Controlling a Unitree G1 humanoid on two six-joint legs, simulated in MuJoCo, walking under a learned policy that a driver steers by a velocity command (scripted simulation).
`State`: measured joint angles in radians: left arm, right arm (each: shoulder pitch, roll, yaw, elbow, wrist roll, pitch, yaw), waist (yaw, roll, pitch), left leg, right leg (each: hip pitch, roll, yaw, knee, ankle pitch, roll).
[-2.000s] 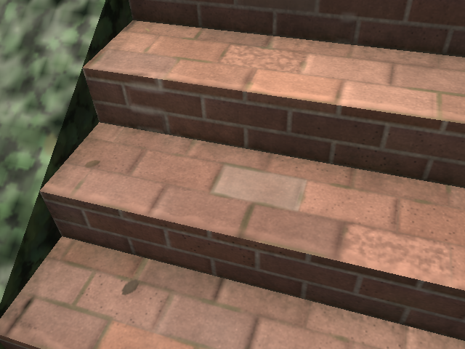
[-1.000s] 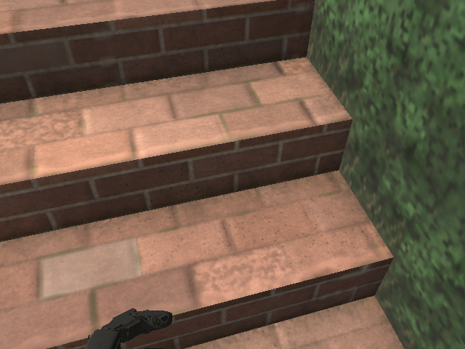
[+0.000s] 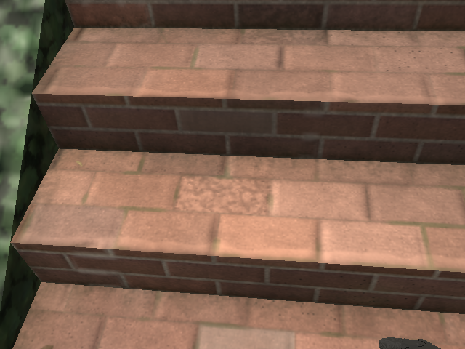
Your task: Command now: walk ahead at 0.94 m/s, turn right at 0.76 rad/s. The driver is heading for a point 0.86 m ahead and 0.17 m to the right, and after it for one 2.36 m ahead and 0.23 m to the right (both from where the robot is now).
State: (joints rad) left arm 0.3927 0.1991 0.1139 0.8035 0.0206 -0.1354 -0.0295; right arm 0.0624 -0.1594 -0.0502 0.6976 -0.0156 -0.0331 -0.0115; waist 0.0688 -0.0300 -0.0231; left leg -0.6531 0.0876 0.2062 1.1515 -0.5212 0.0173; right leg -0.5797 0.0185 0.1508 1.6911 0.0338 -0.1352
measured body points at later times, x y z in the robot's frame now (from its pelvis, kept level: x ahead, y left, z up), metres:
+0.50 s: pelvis +0.38 -0.07 +0.23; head +0.39 -0.06 +0.68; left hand +0.50 +0.17 +0.09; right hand +0.56 -0.33 +0.22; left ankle +0.42 +0.08 -0.16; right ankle +0.35 -0.07 -0.46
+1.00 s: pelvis +0.81 -0.20 +0.49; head +0.84 -0.22 +0.94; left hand +1.17 -0.21 +0.56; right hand +0.62 -0.39 +0.36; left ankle +0.67 -0.07 -0.24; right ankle +0.96 -0.37 -0.11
